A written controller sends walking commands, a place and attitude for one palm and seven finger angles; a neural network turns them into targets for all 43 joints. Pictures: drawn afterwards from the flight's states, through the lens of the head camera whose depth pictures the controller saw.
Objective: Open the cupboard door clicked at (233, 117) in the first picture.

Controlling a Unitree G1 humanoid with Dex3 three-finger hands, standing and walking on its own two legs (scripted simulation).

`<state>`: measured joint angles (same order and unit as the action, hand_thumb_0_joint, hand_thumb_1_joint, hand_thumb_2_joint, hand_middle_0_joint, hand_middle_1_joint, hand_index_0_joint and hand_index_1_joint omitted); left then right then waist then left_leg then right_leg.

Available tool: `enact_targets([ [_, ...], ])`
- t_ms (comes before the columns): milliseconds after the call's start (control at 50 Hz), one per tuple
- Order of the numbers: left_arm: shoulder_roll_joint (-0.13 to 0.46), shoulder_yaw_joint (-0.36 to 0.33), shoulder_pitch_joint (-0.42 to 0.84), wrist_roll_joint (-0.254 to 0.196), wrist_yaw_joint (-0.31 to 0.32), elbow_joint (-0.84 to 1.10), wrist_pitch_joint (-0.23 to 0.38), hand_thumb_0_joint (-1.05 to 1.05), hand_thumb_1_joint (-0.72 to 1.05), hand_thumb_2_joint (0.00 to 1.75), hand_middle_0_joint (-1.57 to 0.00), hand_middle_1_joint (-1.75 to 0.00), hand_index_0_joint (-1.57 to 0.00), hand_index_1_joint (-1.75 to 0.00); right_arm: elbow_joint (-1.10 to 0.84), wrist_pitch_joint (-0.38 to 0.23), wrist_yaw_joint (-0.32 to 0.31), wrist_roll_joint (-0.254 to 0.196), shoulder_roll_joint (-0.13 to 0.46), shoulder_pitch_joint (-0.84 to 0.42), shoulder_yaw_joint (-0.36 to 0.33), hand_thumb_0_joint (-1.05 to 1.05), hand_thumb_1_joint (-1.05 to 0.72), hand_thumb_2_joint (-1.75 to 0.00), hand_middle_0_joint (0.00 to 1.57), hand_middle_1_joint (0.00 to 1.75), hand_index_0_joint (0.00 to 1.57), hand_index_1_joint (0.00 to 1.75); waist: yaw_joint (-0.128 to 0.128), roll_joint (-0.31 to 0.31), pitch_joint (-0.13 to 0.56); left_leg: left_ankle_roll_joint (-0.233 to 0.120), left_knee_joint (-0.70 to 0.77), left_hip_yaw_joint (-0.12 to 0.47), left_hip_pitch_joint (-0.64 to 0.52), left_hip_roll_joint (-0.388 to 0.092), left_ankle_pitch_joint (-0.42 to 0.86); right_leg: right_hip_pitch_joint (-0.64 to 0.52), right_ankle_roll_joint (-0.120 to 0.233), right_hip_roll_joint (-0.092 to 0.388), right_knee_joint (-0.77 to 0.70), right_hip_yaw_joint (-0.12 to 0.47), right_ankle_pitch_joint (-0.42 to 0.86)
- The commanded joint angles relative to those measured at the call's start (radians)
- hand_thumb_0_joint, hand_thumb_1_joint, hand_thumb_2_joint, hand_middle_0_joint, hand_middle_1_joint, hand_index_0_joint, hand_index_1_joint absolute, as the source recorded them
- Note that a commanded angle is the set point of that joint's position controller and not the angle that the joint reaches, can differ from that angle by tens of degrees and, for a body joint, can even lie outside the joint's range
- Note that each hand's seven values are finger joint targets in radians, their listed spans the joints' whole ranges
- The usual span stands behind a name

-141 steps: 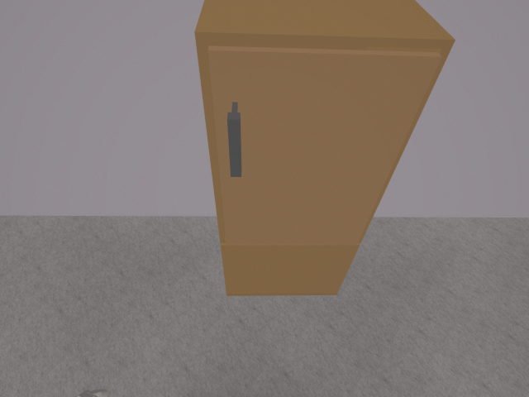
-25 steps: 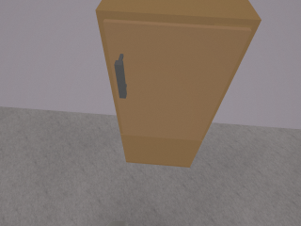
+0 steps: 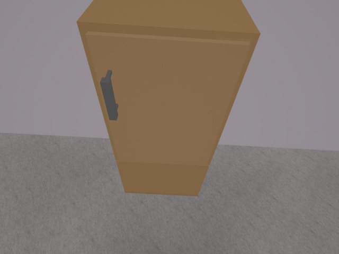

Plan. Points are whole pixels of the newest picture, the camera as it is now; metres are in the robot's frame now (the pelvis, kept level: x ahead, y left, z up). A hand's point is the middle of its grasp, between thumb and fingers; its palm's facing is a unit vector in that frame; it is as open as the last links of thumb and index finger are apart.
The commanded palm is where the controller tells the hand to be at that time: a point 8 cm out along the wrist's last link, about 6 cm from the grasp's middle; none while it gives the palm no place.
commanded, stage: come to a stop and stand still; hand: left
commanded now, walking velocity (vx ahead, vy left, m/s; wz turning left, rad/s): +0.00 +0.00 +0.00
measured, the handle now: (111, 95) +0.52 +0.21 +0.06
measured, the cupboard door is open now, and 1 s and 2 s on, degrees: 0 0 0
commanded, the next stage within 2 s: look again from close up in 0.92 s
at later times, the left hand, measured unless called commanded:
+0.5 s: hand out of the picture +0.02 +0.13 -0.17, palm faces +0.05 -0.98 -0.18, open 7.3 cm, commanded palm none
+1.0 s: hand out of the picture +0.03 +0.17 -0.17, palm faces +0.02 -0.97 -0.25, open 7.4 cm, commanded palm none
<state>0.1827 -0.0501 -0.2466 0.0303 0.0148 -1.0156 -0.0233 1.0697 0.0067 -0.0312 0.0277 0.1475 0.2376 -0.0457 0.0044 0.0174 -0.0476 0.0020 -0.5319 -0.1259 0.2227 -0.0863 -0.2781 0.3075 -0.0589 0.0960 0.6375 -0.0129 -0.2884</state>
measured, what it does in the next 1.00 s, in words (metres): steps on the spot: right foot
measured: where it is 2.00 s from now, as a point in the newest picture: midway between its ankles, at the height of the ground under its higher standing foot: outside the picture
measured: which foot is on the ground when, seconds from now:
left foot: down 0.00-1.00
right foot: up 0.00-0.02, down 0.04-1.00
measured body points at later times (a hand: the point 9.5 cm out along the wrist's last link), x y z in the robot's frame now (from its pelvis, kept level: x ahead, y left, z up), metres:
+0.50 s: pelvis +0.02 -0.04 +0.00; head +0.03 -0.04 +0.45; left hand +0.02 +0.18 -0.16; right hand +0.01 -0.26 -0.16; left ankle +0.01 +0.12 -0.74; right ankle +0.02 -0.18 -0.74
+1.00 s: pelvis +0.02 -0.02 +0.00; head +0.03 -0.04 +0.45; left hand +0.03 +0.22 -0.15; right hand +0.04 -0.25 -0.17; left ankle +0.00 +0.12 -0.74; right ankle +0.02 -0.18 -0.74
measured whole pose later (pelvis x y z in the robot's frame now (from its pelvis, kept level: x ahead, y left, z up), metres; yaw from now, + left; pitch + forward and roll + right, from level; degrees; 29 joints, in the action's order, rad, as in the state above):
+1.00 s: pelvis +0.02 -0.02 +0.00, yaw +0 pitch -1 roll +1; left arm 0.19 -0.01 -0.26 0.02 0.02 -1.09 0.00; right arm 1.05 -0.01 -0.01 0.02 0.18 0.28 0.00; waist 0.00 -0.02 -0.04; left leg 0.03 -0.51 -0.09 0.19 -0.06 -0.29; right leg 0.24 -0.06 0.10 0.55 -0.02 -0.28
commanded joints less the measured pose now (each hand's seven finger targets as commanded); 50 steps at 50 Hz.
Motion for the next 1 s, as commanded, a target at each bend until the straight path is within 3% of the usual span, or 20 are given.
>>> enact_targets([
  [0, 0.104, 0.0, -0.129, 0.001, 0.013, -0.018, 0.033, 0.0, 0.9, 0.9, -0.2, -0.3, -0.2, -0.3, -0.047, -0.005, 0.004, -0.017, 0.078, 0.054, -0.02, 0.0, -0.9, -0.9, 0.2, 0.3, 0.2, 0.3, -0.007, 0.075, 0.009, 0.001, 0.002, 0.05, 0.126, -0.015, -0.101, -0.135, 0.047, 0.087, -0.296, 0.127, 0.107],
  [20, 0.149, -0.003, -0.097, 0.0, 0.013, -0.012, 0.036, 0.0, 0.9, 0.9, -0.2, -0.3, -0.2, -0.3, -0.054, 0.0, 0.009, -0.015, 0.046, 0.056, -0.008, 0.0, -0.9, -0.9, 0.2, 0.3, 0.2, 0.3, 0.003, 0.177, -0.003, 0.015, -0.024, 0.025, 0.106, 0.023, -0.159, -0.062, 0.094, 0.171, -0.351, 0.199, 0.079],
  [40, 0.161, 0.0, -0.07, -0.002, 0.01, -0.005, 0.033, 0.0, 0.9, 0.9, -0.2, -0.3, -0.2, -0.3, -0.047, 0.001, 0.012, -0.013, 0.046, 0.07, -0.008, 0.0, -0.9, -0.9, 0.2, 0.3, 0.2, 0.3, 0.015, 0.14, 0.006, 0.011, -0.017, 0.037, 0.023, 0.024, -0.121, 0.003, 0.116, 0.185, -0.377, 0.176, 0.017],
  [80, 0.143, 0.002, -0.011, -0.006, 0.01, -0.012, 0.039, 0.0, 0.9, 0.9, -0.2, -0.3, -0.2, -0.3, -0.016, 0.0, 0.009, -0.009, 0.06, 0.097, -0.007, 0.0, -0.9, -0.9, 0.2, 0.3, 0.2, 0.3, 0.032, 0.198, 0.007, 0.013, 0.027, 0.049, -0.038, 0.014, 0.011, 0.03, 0.097, 0.089, -0.331, 0.115, 0.077],
  [120, 0.108, 0.014, -0.013, -0.013, 0.011, -0.02, 0.039, 0.0, 0.9, 0.9, -0.2, -0.3, -0.2, -0.3, 0.008, -0.011, 0.007, -0.011, 0.079, 0.117, -0.004, 0.0, -0.9, -0.9, 0.2, 0.3, 0.2, 0.3, 0.028, 0.159, 0.005, 0.009, 0.084, 0.078, -0.056, -0.006, 0.115, -0.001, 0.075, 0.051, -0.296, 0.066, 0.13],
  [180, 0.099, 0.012, -0.044, -0.016, 0.014, -0.04, 0.039, 0.0, 0.9, 0.9, -0.2, -0.3, -0.2, -0.3, 0.03, -0.02, 0.005, -0.011, 0.085, 0.106, 0.001, 0.0, -0.9, -0.9, 0.2, 0.3, 0.2, 0.3, 0.003, 0.034, 0.001, 0.013, 0.121, 0.077, -0.039, -0.025, 0.165, -0.064, 0.061, 0.031, -0.281, 0.043, 0.177],
  [400, 0.08, 0.011, -0.061, -0.016, 0.017, -0.072, 0.037, 0.0, 0.9, 0.9, -0.2, -0.3, -0.2, -0.3, 0.059, -0.02, 0.0, -0.012, 0.074, 0.12, 0.008, 0.0, -0.9, -0.9, 0.2, 0.3, 0.2, 0.3, -0.005, -0.025, 0.002, 0.021, 0.159, 0.078, -0.046, -0.034, 0.161, -0.109, 0.063, 0.016, -0.3, 0.02, 0.187],
  [500, 0.074, 0.013, -0.071, -0.015, 0.018, -0.082, 0.038, 0.0, 0.9, 0.9, -0.2, -0.3, -0.2, -0.3, 0.058, -0.02, -0.002, -0.013, 0.076, 0.117, 0.007, 0.0, -0.9, -0.9, 0.2, 0.3, 0.2, 0.3, -0.007, -0.013, -0.014, 0.019, 0.165, 0.078, -0.051, -0.037, 0.164, -0.103, 0.06, 0.014, -0.303, 0.011, 0.192],
  [520, 0.1, 0.024, -0.134, -0.012, 0.058, -0.118, 0.052, 0.0, 0.9, 0.9, -0.2, -0.3, -0.2, -0.3, -0.021, -0.029, 0.01, -0.021, 0.126, 0.013, 0.008, 0.0, -0.9, -0.9, 0.2, 0.3, 0.2, 0.3, -0.034, -0.045, -0.074, 0.043, -0.028, 0.042, 0.071, -0.035, 0.109, -0.088, 0.068, 0.075, -0.266, 0.075, 0.457],
  [540, 0.149, 0.015, -0.098, -0.01, 0.045, -0.067, 0.066, 0.0, 0.9, 0.9, -0.2, -0.3, -0.2, -0.3, -0.052, -0.019, 0.016, -0.018, 0.051, 0.06, 0.013, 0.0, -0.9, -0.9, 0.2, 0.3, 0.2, 0.3, 0.013, -0.043, 0.015, 0.027, -0.003, 0.062, 0.021, 0.009, -0.056, -0.068, 0.1, 0.11, -0.281, 0.1, 0.272],
  [560, 0.148, 0.014, -0.048, -0.01, 0.034, -0.057, 0.07, 0.0, 0.9, 0.9, -0.2, -0.3, -0.2, -0.3, -0.041, -0.019, 0.02, -0.008, 0.044, 0.072, 0.018, 0.0, -0.9, -0.9, 0.2, 0.3, 0.2, 0.3, 0.016, -0.09, -0.015, 0.021, 0.042, 0.065, -0.018, 0.009, -0.011, -0.014, 0.107, 0.087, -0.268, 0.069, 0.176],
  [580, 0.127, 0.019, -0.037, -0.009, 0.029, -0.052, 0.067, 0.0, 0.9, 0.9, -0.2, -0.3, -0.2, -0.3, -0.041, -0.026, 0.021, -0.008, 0.069, 0.118, 0.019, 0.0, -0.9, -0.9, 0.2, 0.3, 0.2, 0.3, 0.028, -0.089, 0.022, 0.014, 0.064, 0.086, -0.015, -0.009, 0.037, -0.023, 0.096, 0.038, -0.234, 0.029, 0.034],
  [600, 0.104, 0.021, -0.044, -0.011, 0.027, -0.04, 0.058, 0.0, 0.9, 0.9, -0.2, -0.3, -0.2, -0.3, -0.049, -0.03, 0.021, -0.005, 0.091, 0.131, 0.017, 0.0, -0.9, -0.9, 0.2, 0.3, 0.2, 0.3, 0.02, -0.097, 0.02, 0.005, 0.081, 0.101, 0.021, -0.029, 0.041, -0.031, 0.086, 0.009, -0.208, 0.007, -0.026],
  [660, 0.079, 0.028, -0.053, -0.009, 0.022, -0.039, 0.045, 0.0, 0.9, 0.9, -0.2, -0.3, -0.2, -0.3, -0.071, -0.035, 0.015, -0.005, 0.104, 0.107, 0.017, 0.0, -0.9, -0.9, 0.2, 0.3, 0.2, 0.3, 0.001, -0.089, -0.002, -0.013, 0.136, 0.13, 0.065, -0.052, 0.05, -0.067, 0.074, -0.013, -0.166, -0.022, 0.005],
  [740, 0.076, 0.031, -0.06, -0.012, 0.018, -0.041, 0.039, 0.0, 0.9, 0.9, -0.2, -0.3, -0.2, -0.3, -0.084, -0.035, 0.014, -0.008, 0.127, 0.093, 0.02, 0.0, -0.9, -0.9, 0.2, 0.3, 0.2, 0.3, -0.006, -0.022, -0.032, -0.02, 0.156, 0.134, 0.065, -0.04, 0.03, -0.052, 0.067, -0.009, -0.165, -0.011, 0.021],
  [760, 0.077, 0.031, -0.06, -0.01, 0.017, -0.039, 0.039, 0.0, 0.9, 0.9, -0.2, -0.3, -0.2, -0.3, -0.079, -0.037, 0.014, -0.007, 0.121, 0.099, 0.02, 0.0, -0.9, -0.9, 0.2, 0.3, 0.2, 0.3, -0.007, -0.053, -0.026, -0.022, 0.164, 0.133, 0.055, -0.041, 0.058, -0.064, 0.065, -0.01, -0.16, -0.015, 0.039],
  [840, 0.096, 0.032, -0.059, -0.014, 0.016, -0.039, 0.04, 0.0, 0.9, 0.9, -0.2, -0.3, -0.2, -0.3, -0.073, -0.033, 0.015, -0.009, 0.129, 0.092, 0.024, 0.0, -0.9, -0.9, 0.2, 0.3, 0.2, 0.3, -0.009, -0.006, -0.035, -0.017, 0.151, 0.11, 0.03, -0.025, 0.068, -0.05, 0.063, 0.005, -0.181, 0.0, 0.071],
  [980, 0.118, 0.027, -0.045, -0.014, 0.015, -0.032, 0.042, 0.0, 0.9, 0.9, -0.2, -0.3, -0.2, -0.3, -0.055, -0.034, 0.014, -0.009, 0.132, 0.092, 0.027, 0.0, -0.9, -0.9, 0.2, 0.3, 0.2, 0.3, -0.01, -0.013, -0.003, -0.013, 0.144, 0.092, -0.006, -0.024, 0.133, -0.077, 0.062, 0.012, -0.181, 0.004, 0.144],
])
